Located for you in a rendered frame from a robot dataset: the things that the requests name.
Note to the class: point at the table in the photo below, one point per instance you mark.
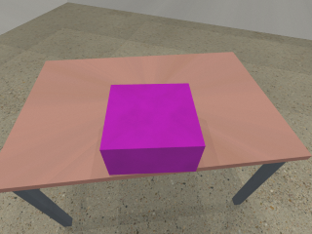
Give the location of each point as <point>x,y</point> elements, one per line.
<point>56,138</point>

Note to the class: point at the carton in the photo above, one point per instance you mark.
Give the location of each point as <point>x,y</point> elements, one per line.
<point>151,129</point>

